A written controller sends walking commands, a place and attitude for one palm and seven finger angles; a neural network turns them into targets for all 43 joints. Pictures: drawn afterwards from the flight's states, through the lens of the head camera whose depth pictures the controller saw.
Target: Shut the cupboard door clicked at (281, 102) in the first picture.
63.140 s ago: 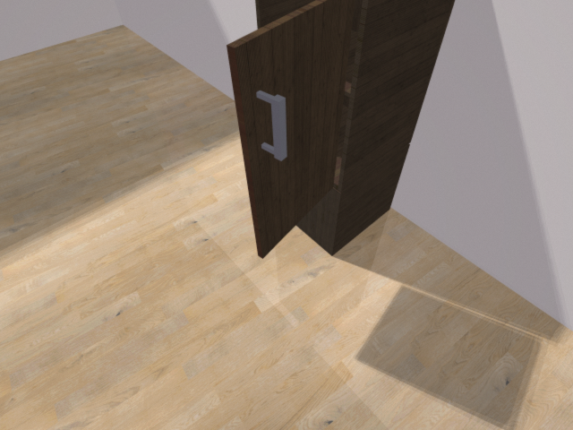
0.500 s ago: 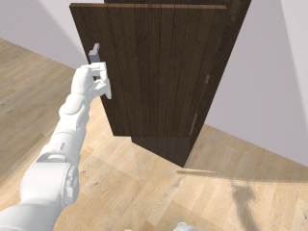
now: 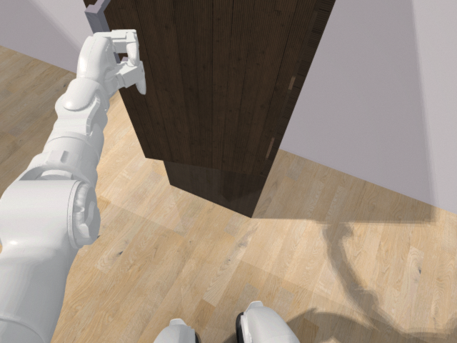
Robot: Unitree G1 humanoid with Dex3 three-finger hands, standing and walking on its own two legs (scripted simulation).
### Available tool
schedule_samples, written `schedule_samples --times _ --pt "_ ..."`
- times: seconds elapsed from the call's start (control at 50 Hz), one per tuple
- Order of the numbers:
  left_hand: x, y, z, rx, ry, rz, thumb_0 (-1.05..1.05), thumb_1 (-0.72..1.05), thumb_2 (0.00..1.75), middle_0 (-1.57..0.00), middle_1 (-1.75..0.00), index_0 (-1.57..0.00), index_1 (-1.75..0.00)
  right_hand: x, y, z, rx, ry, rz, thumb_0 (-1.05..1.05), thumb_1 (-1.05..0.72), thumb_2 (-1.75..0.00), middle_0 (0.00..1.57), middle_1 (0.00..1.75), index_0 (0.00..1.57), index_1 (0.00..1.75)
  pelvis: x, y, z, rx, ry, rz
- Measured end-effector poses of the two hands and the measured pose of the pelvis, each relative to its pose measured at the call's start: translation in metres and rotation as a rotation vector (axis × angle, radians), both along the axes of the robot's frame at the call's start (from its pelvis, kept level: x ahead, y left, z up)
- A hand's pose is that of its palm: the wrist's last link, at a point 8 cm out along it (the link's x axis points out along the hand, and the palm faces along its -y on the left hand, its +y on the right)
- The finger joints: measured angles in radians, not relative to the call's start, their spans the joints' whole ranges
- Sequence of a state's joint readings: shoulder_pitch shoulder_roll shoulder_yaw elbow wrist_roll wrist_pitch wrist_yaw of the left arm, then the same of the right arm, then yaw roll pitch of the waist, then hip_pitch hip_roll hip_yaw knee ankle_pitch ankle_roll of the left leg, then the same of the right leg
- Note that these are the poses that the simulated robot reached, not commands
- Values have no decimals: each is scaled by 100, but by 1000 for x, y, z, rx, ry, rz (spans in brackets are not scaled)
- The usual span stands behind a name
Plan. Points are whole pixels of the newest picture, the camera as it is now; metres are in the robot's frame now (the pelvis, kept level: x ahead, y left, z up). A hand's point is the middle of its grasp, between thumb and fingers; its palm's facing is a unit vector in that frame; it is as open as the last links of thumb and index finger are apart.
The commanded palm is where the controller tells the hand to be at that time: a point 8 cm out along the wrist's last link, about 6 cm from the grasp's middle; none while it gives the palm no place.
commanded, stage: push the door shut along its arc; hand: left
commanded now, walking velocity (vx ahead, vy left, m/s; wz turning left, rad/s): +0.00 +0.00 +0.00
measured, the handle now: (111, 41) +0.61 +0.13 +0.13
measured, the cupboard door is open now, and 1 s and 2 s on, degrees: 14 2 0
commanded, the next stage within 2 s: pull the fist back off the door in 0.80 s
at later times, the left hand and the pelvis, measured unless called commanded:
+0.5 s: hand (164, 44) +0.60 +0.04 +0.13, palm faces -0.35 -0.94 +0.00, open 3.0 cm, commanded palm +0.61 +0.09 +0.14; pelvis +0.03 -0.01 +0.00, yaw -2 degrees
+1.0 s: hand (171, 34) +0.62 +0.02 +0.14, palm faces -0.20 -0.97 +0.11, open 3.2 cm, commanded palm +0.62 +0.05 +0.14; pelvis +0.02 +0.00 -0.02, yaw -1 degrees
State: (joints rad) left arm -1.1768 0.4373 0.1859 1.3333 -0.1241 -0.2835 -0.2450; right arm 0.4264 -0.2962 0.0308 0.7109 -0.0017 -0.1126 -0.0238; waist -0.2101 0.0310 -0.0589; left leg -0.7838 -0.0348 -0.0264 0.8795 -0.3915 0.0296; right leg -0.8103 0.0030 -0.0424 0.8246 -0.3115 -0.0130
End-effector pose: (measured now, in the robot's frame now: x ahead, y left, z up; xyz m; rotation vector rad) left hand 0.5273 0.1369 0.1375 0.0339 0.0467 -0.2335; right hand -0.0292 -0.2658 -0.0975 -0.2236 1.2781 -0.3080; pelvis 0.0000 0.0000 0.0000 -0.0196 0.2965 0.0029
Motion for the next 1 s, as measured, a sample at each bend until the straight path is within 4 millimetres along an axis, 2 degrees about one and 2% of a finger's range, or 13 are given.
schedule_samples --times 0.18,0.42,0.7,0.92,1.0 --pt "33 -20 -1 -9 17 -47 1 90 90 -129 -150 -129 -150 -10 3 -1 8 62 -44 0 -90 -89 20 30 20 30 10 -2 -4 -4 50 -13" --pt "66 -42 -2 -24 38 -112 2 89 91 -129 -150 -129 -150 -18 7 2 15 125 -109 0 -90 -89 20 30 20 30 23 -7 -5 -5 89 -35" --pt "77 -40 -1 -13 57 -159 1 85 92 -129 -150 -131 -150 -23 1 6 -20 173 -107 0 -90 -89 20 30 20 30 25 -9 -7 -15 110 -18" --pt "78 -50 1 -12 48 -187 5 93 98 -129 -150 -130 -150 -31 3 3 -38 192 -96 0 -90 -89 20 30 20 30 19 -6 -14 -22 126 -2" --pt "80 -56 -2 -126 80 31 4 86 95 -130 -150 -130 -150 -33 11 1 2 191 -59 0 -91 -89 20 30 20 30 19 -4 -16 -32 149 0"
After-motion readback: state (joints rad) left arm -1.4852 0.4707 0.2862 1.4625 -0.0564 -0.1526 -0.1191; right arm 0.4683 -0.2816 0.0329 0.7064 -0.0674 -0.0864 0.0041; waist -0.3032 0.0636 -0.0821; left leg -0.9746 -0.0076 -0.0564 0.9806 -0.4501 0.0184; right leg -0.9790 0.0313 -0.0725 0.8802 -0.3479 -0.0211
